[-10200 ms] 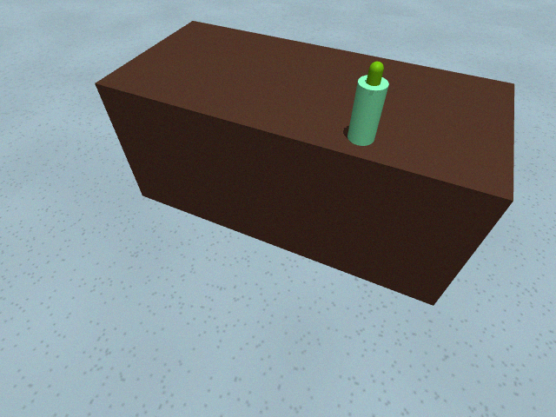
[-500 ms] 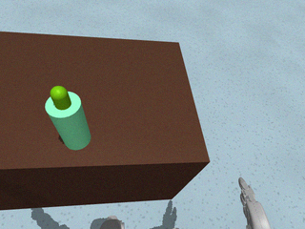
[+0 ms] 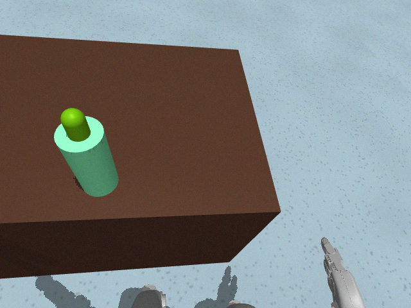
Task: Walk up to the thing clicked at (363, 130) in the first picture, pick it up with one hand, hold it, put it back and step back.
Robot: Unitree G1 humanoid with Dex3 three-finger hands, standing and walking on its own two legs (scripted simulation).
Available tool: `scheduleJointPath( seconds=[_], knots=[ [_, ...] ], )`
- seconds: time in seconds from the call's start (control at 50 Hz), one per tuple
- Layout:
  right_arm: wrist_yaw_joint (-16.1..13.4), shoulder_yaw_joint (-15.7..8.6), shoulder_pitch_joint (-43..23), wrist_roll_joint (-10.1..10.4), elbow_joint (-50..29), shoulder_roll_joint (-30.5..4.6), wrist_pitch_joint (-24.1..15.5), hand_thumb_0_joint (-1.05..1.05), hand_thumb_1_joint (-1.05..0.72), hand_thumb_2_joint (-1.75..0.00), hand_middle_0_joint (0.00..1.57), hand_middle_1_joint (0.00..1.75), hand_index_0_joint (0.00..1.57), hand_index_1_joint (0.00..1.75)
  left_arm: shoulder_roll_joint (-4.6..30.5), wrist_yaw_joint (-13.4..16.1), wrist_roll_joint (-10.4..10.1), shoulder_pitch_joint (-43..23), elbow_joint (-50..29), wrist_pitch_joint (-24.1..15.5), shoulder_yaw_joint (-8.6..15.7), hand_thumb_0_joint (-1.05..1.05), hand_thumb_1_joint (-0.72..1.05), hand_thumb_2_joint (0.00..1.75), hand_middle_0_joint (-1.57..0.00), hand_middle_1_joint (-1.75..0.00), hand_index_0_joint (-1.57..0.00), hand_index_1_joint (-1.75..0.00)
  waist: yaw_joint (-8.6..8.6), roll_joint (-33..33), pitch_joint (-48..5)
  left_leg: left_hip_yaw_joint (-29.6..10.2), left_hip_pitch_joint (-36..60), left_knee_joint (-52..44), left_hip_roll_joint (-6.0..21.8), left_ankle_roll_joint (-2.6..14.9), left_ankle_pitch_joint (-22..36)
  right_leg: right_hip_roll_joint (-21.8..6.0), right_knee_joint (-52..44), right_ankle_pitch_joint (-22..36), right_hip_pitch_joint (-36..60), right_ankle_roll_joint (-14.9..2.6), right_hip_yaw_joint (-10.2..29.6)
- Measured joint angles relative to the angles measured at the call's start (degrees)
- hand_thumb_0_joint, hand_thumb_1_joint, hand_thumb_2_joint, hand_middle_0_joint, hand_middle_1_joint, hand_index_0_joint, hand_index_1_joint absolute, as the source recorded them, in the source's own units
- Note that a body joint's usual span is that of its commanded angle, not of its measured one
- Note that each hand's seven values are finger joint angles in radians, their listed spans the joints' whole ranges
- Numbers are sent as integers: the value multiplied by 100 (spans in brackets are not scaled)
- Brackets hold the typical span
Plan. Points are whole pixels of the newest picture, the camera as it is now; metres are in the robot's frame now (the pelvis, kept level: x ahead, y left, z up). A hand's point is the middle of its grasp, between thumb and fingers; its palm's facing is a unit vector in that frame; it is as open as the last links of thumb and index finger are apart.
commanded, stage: go down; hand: left
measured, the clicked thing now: (88, 152) +0.42 +0.23 +0.01
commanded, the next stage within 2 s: approach in 0.72 s
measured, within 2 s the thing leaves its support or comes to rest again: neither
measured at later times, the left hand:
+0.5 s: hand out of the picture +0.32 +0.42 +0.08, palm faces +0.31 -0.95 +0.01, open 17.6 cm
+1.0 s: hand out of the picture +0.32 +0.41 +0.07, palm faces +0.29 -0.96 +0.01, open 17.7 cm
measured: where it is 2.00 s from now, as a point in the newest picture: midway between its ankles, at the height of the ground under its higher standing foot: outside the picture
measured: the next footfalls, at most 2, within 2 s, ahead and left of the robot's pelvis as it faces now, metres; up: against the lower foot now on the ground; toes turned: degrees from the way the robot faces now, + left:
none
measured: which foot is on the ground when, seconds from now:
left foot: down 0.00-1.00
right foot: down 0.00-1.00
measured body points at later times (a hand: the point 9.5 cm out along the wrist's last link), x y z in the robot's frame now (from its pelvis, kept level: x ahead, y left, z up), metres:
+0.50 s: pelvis +0.00 +0.00 +0.00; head +0.08 +0.05 +0.44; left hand +0.29 +0.47 +0.08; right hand +0.16 -0.25 -0.03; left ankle +0.05 +0.10 -0.67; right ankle -0.02 -0.14 -0.67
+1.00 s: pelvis +0.01 +0.00 +0.00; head +0.08 +0.05 +0.44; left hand +0.30 +0.46 +0.08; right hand +0.16 -0.25 -0.03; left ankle +0.05 +0.10 -0.67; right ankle -0.02 -0.14 -0.67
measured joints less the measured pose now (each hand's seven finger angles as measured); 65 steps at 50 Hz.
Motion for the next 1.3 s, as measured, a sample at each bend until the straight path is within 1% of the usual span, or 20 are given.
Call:
scheduleJointPath(
  seconds=[0.06,0.14,0.24,0.36,0.48,0.6,0.68,0.8,0.9,0.96,1.02,1.12,1.22,1.26,1.3],
  knots=[
    [-12,-2,25,4,-52,-7,-7,-1,51,-6,6,6,6,5,-57,11,-15,81,-25,31,-35,-1,-58,8,-5,-5,-4,-6,17,19,-21,12,9,1,-7,7,-8,-9,6,-9,5,7,10],
    [-22,-35,88,18,-150,-38,-14,-1,51,-6,6,6,6,5,-193,35,-43,195,-173,36,16,-1,-58,8,-5,-5,-4,-6,54,10,-25,21,49,-1,-16,4,-21,-19,9,-23,42,8,18],
    [-55,-52,95,39,-80,-46,-42,-1,51,-6,6,6,6,5,-275,39,-49,233,-296,17,-82,-1,-57,8,-5,-5,-4,-6,81,-49,-27,11,115,-29,-35,0,-21,-35,-6,-37,109,3,6],
    [-52,-99,82,39,-65,-50,-38,-1,51,-6,6,6,6,5,-274,16,-88,358,-366,1,-11,-1,-58,7,-5,-6,-4,-7,68,-58,-13,1,91,-2,-32,-9,-33,-30,23,-54,87,-6,-2],
    [-52,-69,106,35,-68,-34,-26,-1,50,-6,6,6,6,5,-337,-34,-168,458,-448,-33,24,-1,-59,7,-5,-6,-5,-7,93,-45,13,-11,87,4,-38,-6,-35,-33,22,-58,93,-2,-14],
    [-67,-66,56,27,-28,-15,-21,-1,50,-7,6,6,6,5,-425,-15,-176,452,-552,-14,-47,-1,-60,6,-5,-6,-5,-7,130,-40,6,-10,107,9,-54,-1,-42,-48,28,-68,115,4,-15],
    [-68,-101,22,29,28,-29,-49,-1,50,-7,6,6,6,5,-418,-20,-181,434,-441,-10,-122,-1,-60,6,-5,-6,-5,-7,119,-35,-34,6,94,6,-52,1,-44,-49,37,-70,91,1,2],
    [-69,-151,106,44,-108,-86,-39,-1,49,-7,6,6,6,5,-388,0,-173,450,-460,-69,-9,-1,-61,5,-5,-6,-5,-7,85,-75,56,11,74,26,-47,1,-46,-45,72,-80,61,5,10],
    [-74,-108,151,37,-78,-75,-16,-1,49,-7,6,6,6,5,-401,-6,-152,428,-581,-56,22,-1,-61,6,-6,-6,-5,-7,88,-112,41,0,137,-22,-52,-6,-41,-46,2,-66,137,4,-3],
    [-81,-109,91,31,81,-42,-28,-1,50,-6,6,6,6,5,-375,33,-173,393,-507,-6,-122,-1,-60,5,-6,-6,-5,-7,109,-87,-27,5,130,-34,-57,2,-45,-51,-19,-63,133,6,2],
    [-77,-116,1,30,140,-35,-15,-1,50,-6,6,6,6,5,-424,79,-171,371,-411,11,-285,-1,-60,5,-6,-6,-4,-7,133,-21,-41,19,79,-6,-61,15,-52,-58,10,-67,79,13,15],
    [-16,-96,-68,-3,-94,-6,-23,-1,51,-6,6,6,6,5,-749,200,-219,277,-321,-151,-551,-1,-61,4,-5,-5,-4,-7,138,24,36,39,-68,85,-70,28,-58,-72,145,-97,-89,25,36],
    [105,-119,-4,-64,-445,23,-15,-1,52,-6,6,6,6,5,-1205,442,-171,125,-326,-409,-804,-1,-61,4,-5,-5,-4,-6,6,-93,80,29,-300,233,-62,5,-84,-67,353,-161,-343,10,33],
    [171,-164,37,-102,-607,10,19,-1,52,-6,6,6,6,5,-1363,593,-93,59,-335,-542,-867,-1,-61,4,-5,-5,-4,-6,-93,-164,96,19,-425,328,-46,-7,-109,-52,465,-198,-474,-2,29],
    [244,-235,74,-138,-774,-21,50,-1,52,-6,6,6,6,5,-1449,760,15,-19,-278,-689,-922,-1,-61,4,-5,-5,-4,-6,-211,-231,119,3,-574,449,-20,-23,-144,-26,592,-238,-624,-17,22]
  ],
)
